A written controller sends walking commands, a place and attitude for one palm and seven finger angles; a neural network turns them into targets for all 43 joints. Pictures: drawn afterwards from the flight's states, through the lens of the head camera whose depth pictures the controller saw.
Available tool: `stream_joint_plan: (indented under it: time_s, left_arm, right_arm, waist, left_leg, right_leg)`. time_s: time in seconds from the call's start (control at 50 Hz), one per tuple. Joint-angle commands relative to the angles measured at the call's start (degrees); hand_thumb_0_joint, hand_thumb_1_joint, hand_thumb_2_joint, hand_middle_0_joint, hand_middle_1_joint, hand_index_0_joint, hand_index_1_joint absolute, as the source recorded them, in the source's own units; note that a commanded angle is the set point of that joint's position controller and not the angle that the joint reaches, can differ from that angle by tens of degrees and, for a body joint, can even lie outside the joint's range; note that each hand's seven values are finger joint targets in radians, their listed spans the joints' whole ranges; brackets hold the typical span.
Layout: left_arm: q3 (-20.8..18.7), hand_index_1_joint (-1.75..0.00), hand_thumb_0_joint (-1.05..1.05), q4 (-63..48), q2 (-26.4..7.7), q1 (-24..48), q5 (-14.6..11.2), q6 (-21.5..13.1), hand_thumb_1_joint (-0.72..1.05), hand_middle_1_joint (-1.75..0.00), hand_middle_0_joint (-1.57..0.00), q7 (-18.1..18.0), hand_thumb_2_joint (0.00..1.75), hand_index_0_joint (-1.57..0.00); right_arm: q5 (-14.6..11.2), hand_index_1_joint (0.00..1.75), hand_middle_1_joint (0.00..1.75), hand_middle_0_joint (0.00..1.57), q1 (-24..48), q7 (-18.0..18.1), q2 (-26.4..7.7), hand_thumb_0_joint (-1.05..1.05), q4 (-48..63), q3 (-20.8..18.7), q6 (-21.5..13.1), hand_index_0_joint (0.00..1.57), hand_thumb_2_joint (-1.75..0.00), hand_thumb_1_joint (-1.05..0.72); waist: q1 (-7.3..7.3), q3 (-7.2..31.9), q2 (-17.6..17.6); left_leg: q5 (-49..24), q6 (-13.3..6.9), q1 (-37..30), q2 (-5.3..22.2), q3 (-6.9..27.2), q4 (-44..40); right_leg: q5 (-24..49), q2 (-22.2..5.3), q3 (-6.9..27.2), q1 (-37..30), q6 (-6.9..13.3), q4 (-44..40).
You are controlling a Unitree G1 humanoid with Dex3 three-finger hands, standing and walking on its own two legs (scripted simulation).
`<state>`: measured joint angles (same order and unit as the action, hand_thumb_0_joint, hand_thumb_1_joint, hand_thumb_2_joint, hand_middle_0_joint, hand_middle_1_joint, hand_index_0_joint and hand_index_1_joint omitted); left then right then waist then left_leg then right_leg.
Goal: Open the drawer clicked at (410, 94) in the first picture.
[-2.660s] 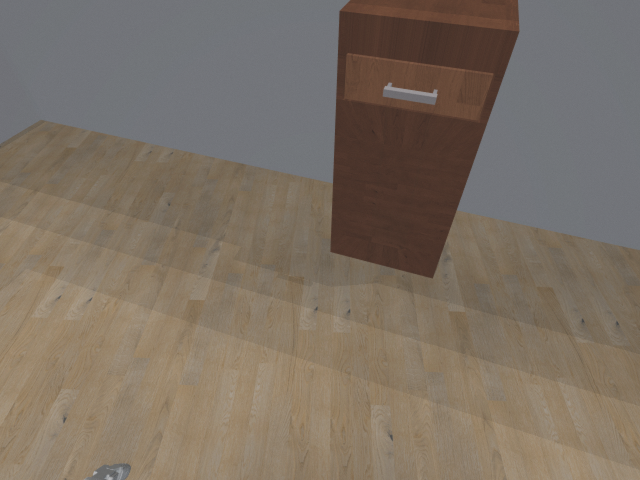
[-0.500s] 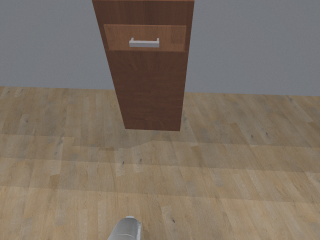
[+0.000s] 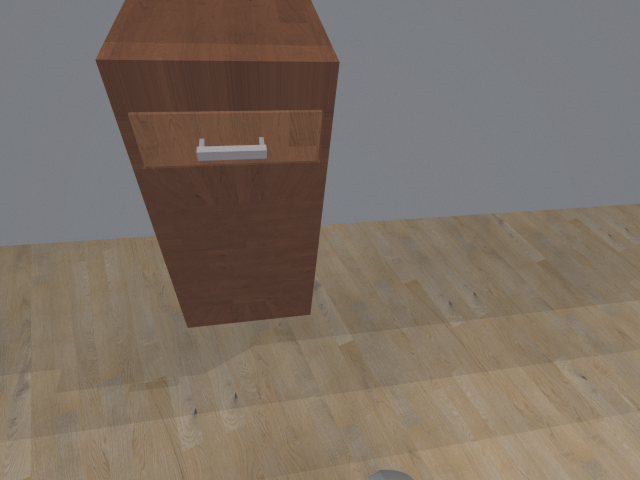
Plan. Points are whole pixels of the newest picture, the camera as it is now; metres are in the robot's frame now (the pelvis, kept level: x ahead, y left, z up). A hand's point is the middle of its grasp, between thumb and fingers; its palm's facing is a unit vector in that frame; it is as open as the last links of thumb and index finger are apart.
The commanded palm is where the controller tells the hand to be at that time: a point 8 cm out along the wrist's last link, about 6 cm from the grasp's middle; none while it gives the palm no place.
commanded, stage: take the last steps up to it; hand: left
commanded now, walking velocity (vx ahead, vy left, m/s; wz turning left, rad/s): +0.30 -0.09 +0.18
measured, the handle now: (232, 147) +0.74 +0.21 -0.01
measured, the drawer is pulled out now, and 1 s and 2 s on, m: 0.00 0.00 0.00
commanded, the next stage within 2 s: come to a stop and stand still in 0.56 s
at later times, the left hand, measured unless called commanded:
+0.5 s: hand (241, 422) +0.24 +0.12 -0.16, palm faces +0.17 -0.97 -0.19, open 7.0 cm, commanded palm none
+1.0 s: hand (233, 459) +0.19 +0.13 -0.19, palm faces +0.17 -0.97 -0.18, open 7.3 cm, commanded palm none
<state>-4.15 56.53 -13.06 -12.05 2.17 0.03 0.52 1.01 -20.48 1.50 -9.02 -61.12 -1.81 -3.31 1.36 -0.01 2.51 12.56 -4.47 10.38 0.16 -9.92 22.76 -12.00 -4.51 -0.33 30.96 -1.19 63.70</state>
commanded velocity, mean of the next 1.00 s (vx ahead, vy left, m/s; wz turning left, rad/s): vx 0.07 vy -0.06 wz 0.08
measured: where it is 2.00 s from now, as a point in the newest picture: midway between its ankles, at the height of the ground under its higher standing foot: outside the picture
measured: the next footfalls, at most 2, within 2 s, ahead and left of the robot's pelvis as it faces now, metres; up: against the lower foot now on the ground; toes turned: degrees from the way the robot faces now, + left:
right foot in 0.34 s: +0.20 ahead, -0.15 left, +0.00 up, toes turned -6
left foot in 0.74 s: +0.34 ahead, +0.08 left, +0.00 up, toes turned +16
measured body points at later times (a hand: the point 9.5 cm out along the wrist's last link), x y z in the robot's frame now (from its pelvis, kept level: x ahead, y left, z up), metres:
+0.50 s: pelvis +0.16 -0.06 -0.01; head +0.16 -0.07 +0.44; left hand +0.23 +0.17 -0.15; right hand +0.10 -0.27 -0.17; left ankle +0.09 +0.05 -0.66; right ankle +0.16 -0.15 -0.74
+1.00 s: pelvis +0.24 -0.04 -0.01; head +0.27 -0.02 +0.44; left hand +0.19 +0.18 -0.17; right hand +0.38 -0.24 -0.15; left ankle +0.30 +0.07 -0.74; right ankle +0.24 -0.19 -0.69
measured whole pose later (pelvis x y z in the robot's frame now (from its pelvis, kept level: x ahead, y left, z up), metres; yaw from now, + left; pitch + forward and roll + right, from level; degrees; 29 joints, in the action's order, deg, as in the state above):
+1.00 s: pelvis +0.24 -0.04 -0.01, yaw +6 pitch -2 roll -1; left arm -1.7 61.5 -8.4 -17.6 1.1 2.6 -2.2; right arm 0.1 -3.8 2.2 -7.3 -57.6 -2.0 0.3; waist -2.2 -6.1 0.7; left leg 8.7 -2.5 16.9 3.6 -9.4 27.4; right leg -27.9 -4.2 -1.8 21.8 -2.1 54.7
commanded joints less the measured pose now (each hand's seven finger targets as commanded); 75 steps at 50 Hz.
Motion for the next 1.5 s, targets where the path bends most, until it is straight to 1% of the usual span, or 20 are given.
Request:
stream_joint_plan:
  time_s: [0.0, 0.2, 0.28, 0.32, 0.34, 0.42, 0.52, 0.64, 0.7, 0.74, 0.82, 0.92, 1.08, 1.12, 1.14, 1.16, 1.2, 1.28, 1.4, 1.48]
  left_arm:
    - [0.26, -0.3, 0.0, -0.77, -0.08, -1.14, -0.11, 0.01, 0.9, -0.3, -0.2, 0.58, 0.9, -0.2]
    - [1.38, -0.3, 0.0, -1.94, 2.42, 10.53, -0.72, -1.51, 0.9, -0.3, -0.2, 0.42, 0.9, -0.2]
    - [0.92, -0.3, 0.0, 1.09, 1.97, 3.13, -0.82, -2.59, 0.9, -0.3, -0.2, 0.05, 0.9, -0.2]
    - [-0.76, -0.3, 0.0, 5.63, -4.75, -12.37, -0.46, -3.66, 0.9, -0.3, -0.2, -1.23, 0.9, -0.2]
    - [-1.4, -0.3, 0.0, 7.15, -8.67, -18.19, -0.96, -3.77, 0.9, -0.3, -0.2, -1.56, 0.9, -0.2]
    - [0.52, -0.3, 0.0, 5.77, -0.3, -8.24, -1.13, -3.75, 0.9, -0.3, -0.2, -2.25, 0.9, -0.2]
    - [1.66, -0.3, 0.0, 4.16, 2.19, -6.84, -0.36, -4.89, 0.9, -0.3, -0.2, -2.45, 0.9, -0.2]
    - [1.29, -0.3, 0.0, 5.44, -1.89, -9.61, -0.5, -4.17, 0.9, -0.3, -0.2, -1.98, 0.9, -0.2]
    - [2.12, -0.3, 0.0, 6.01, -0.69, -9.96, -1.31, -2.97, 0.9, -0.3, -0.2, -2.53, 0.9, -0.2]
    - [3.16, -0.3, 0.0, 5.75, 2.4, -15.06, -2.5, -2.12, 0.9, -0.3, -0.2, -3.02, 0.9, -0.2]
    - [2.65, -0.3, 0.0, 6.67, 0.31, -13.17, -1.42, 0.49, 0.9, -0.3, -0.2, -3.5, 0.9, -0.2]
    - [1.42, -0.3, 0.0, 4.38, 0.5, -12.16, -1.09, 2.29, 0.9, -0.3, -0.2, -2.75, 0.9, -0.2]
    - [0.6, -0.3, 0.0, 2.08, 2.15, -13.03, -0.93, 1.9, 0.9, -0.3, -0.2, -2.48, 0.9, -0.2]
    - [0.39, -0.3, 0.0, 2.63, -0.81, -14.98, -0.18, 1.05, 0.9, -0.3, -0.2, -2.69, 0.9, -0.2]
    - [0.31, -0.3, 0.0, 0.85, -5.22, -11.2, 0.34, 0.28, 0.9, -0.3, -0.2, -2.81, 0.9, -0.2]
    - [0.12, -0.3, 0.0, -1.45, -7.62, -6.82, -0.04, 0.64, 0.9, -0.3, -0.2, -2.76, 0.9, -0.2]
    - [-0.05, -0.3, 0.0, -2.78, -7.1, -1.47, -0.09, 0.55, 0.9, -0.3, -0.2, -2.85, 0.9, -0.2]
    - [0.87, -0.3, 0.0, -2.36, -3.33, -0.61, -0.81, -0.13, 0.9, -0.3, -0.2, -2.49, 0.9, -0.2]
    - [0.49, -0.3, 0.0, 0.83, -4.05, -6.86, -0.91, -0.71, 0.9, -0.3, -0.2, -2.65, 0.9, -0.2]
    - [1.08, -0.3, 0.0, 2.7, -2.63, -4.4, -2.04, -0.94, 0.9, -0.3, -0.2, -2.69, 0.9, -0.2]
  right_arm:
    - [0.12, 0.3, 0.3, 0.2, -5.1, 0.24, -6.42, 0.0, 0.6, -1.38, -1.61, 0.2, -0.9, -0.9]
    - [0.93, 0.3, 0.3, 0.2, -13.74, 0.51, -5.61, 0.0, -4.67, -1.68, -0.63, 0.2, -0.9, -0.9]
    - [0.52, 0.3, 0.3, 0.2, -12.42, 0.63, -4.76, 0.0, -5.12, -1.41, -0.32, 0.2, -0.9, -0.9]
    - [-0.66, 0.3, 0.3, 0.2, -10.4, -0.26, -1.77, 0.0, -3.0, -1.03, -1.03, 0.2, -0.9, -0.9]
    - [-0.58, 0.3, 0.3, 0.2, -8.4, -0.12, -0.82, 0.0, -1.19, -0.54, -0.73, 0.2, -0.9, -0.9]
    - [0.08, 0.3, 0.3, 0.2, -1.83, -0.89, 0.71, 0.0, -0.68, -1.74, 1.38, 0.2, -0.9, -0.9]
    - [0.51, 0.3, 0.3, 0.2, -2.08, -1.78, 2.84, 0.0, 0.77, -1.78, 2.92, 0.2, -0.9, -0.9]
    - [0.46, 0.3, 0.3, 0.2, 6.79, -2.51, -0.14, 0.0, 4.24, -1.04, 1.91, 0.2, -0.9, -0.9]
    - [0.66, 0.3, 0.3, 0.2, 1.43, -1.07, -2.91, 0.0, 1.63, -0.66, 1.49, 0.2, -0.9, -0.9]
    - [0.09, 0.3, 0.3, 0.2, -2.88, 0.14, -10.47, 0.0, 1.14, -1.45, 1.15, 0.2, -0.9, -0.9]
    - [-0.6, 0.3, 0.3, 0.2, 9.29, 1.55, -9.09, 0.0, 2.97, -0.92, 2.5, 0.2, -0.9, -0.9]
    - [-0.4, 0.3, 0.3, 0.2, 10.82, 1.36, -10.84, 0.0, 4.06, -2.56, 3.76, 0.2, -0.9, -0.9]
    - [0.47, 0.3, 0.3, 0.2, 15.27, -0.3, -9.41, 0.0, 5.74, -3.75, 4.78, 0.2, -0.9, -0.9]
    - [-0.1, 0.3, 0.3, 0.2, 13.55, -0.72, -6.8, 0.0, 5.74, -3.42, 5.23, 0.2, -0.9, -0.9]
    - [-0.58, 0.3, 0.3, 0.2, 11.39, -1.02, -2.56, 0.0, 6.54, -2.6, 5.85, 0.2, -0.9, -0.9]
    - [-0.38, 0.3, 0.3, 0.2, 14.0, -1.29, -2.98, 0.0, 7.84, -2.65, 6.28, 0.2, -0.9, -0.9]
    - [0.06, 0.3, 0.3, 0.2, 12.71, -1.5, -3.9, 0.0, 6.88, -2.95, 6.99, 0.2, -0.9, -0.9]
    - [0.13, 0.3, 0.3, 0.2, 5.47, -1.19, -4.1, 0.0, 2.52, -2.5, 5.96, 0.2, -0.9, -0.9]
    - [-0.19, 0.3, 0.3, 0.2, 5.63, -0.17, -2.81, 0.0, 1.83, -1.06, 4.67, 0.2, -0.9, -0.9]
    - [-0.43, 0.3, 0.3, 0.2, -2.09, 0.64, -2.51, 0.0, -2.33, -0.11, 3.35, 0.2, -0.9, -0.9]
  waist:
    - [-0.63, -4.83, -7.01]
    - [3.54, -5.37, -9.67]
    - [-0.25, -1.46, -7.61]
    - [-6.36, 7.97, 5.68]
    - [-7.33, 9.73, 12.35]
    - [-2.79, -6.07, -1.21]
    - [0.92, -6.97, 3.8]
    - [-0.97, -5.98, 5.48]
    - [1.75, -0.81, -0.4]
    - [1.24, 8.19, -18.11]
    - [-1.49, -1.05, -14.5]
    - [-1.55, 3.17, -6.79]
    - [-3.36, 1.54, -13.27]
    - [-4.14, -0.6, -3.0]
    - [-2.15, -3.11, 11.86]
    - [-3.18, -6.21, 14.44]
    - [-1.62, -8.06, 14.29]
    - [0.07, -5.51, 5.37]
    - [-3.66, 0.83, 2.33]
    - [-1.19, 4.65, 0.33]
  left_leg:
    - [-5.28, -3.96, -3.97, 16.51, 16.63, -14.15]
    - [-12.28, -5.28, -8.49, 16.59, 15.87, -9.75]
    - [-18.85, -1.77, -3.83, 13.63, 12.11, 0.42]
    - [-8.09, 2.65, 16.33, 6.32, 3.71, 21.42]
    - [20.94, 4.17, 25.86, 1.33, 2.53, 36.25]
    - [10.21, 3.65, 25.3, 7.85, 8.69, 45.76]
    - [5.12, 4.99, 19.5, 7.56, 6.16, 34.39]
    - [2.06, 3.63, 12.42, 4.83, 2.34, 17.3]
    - [-18.94, 3.74, -3.85, 4.35, 3.42, 4.71]
    - [-61.23, -5.54, -16.73, 22.75, 20.07, 4.14]
    - [-46.18, -6.03, -1.78, 21.08, 14.49, -2.92]
    - [-34.59, -6.47, -2.75, 20.56, 12.32, -3.41]
    - [2.95, -2.5, 9.49, 16.67, 10.94, -4.75]
    - [11.33, 1.94, 14.6, 10.36, 7.2, 3.58]
    - [14.84, 5.48, 16.15, 4.14, 3.82, 14.02]
    - [16.71, 4.98, 13.88, 2.72, 6.5, 22.65]
    - [13.09, 4.03, 13.82, 2.68, 11.0, 31.39]
    - [6.42, 4.65, 13.21, 2.55, 9.47, 33.82]
    - [13.48, 5.42, 10.53, 3.35, 8.6, 14.86]
    - [-1.12, 4.03, -2.02, 4.14, 10.59, -3.28]
  right_leg:
    - [1.72, -2.78, -0.14, 5.96, -1.55, -6.04]
    - [-5.03, -0.82, -5.1, -0.34, -0.08, -25.43]
    - [0.54, 2.46, -8.17, -17.95, 1.62, -38.68]
    - [6.84, -12.04, 7.35, -45.67, 7.42, -40.26]
    - [15.04, -21.89, 18.64, -50.0, 12.11, -43.77]
    - [3.92, -16.85, 7.22, -24.16, 9.9, -51.87]
    - [16.07, -12.29, -4.13, -17.01, 9.16, -52.04]
    - [20.35, -10.68, -4.91, -20.75, 8.86, -47.44]
    - [28.88, -5.93, -7.54, -19.87, 4.35, -32.94]
    - [-14.55, 0.64, -7.25, -11.64, -0.58, -18.43]
    - [-20.15, -1.79, -0.75, -12.59, -0.77, -12.33]
    - [-16.13, -0.28, -1.29, -9.01, -1.23, -6.38]
    - [-9.02, 0.77, -4.02, -18.29, -0.12, -23.8]
    - [-2.91, -0.73, -1.56, -22.42, 0.11, -39.12]
    - [-11.06, -11.36, 13.32, -15.15, 3.73, -49.91]
    - [-16.41, -16.41, 18.11, -5.45, 7.73, -55.65]
    - [-24.94, -13.22, 15.98, 0.41, 7.41, -56.91]
    - [-8.3, -7.98, 6.11, -8.68, 6.42, -51.47]
    - [6.36, -10.75, 10.14, -24.71, 10.45, -48.72]
    - [10.54, -6.93, 6.28, -24.62, 6.07, -44.84]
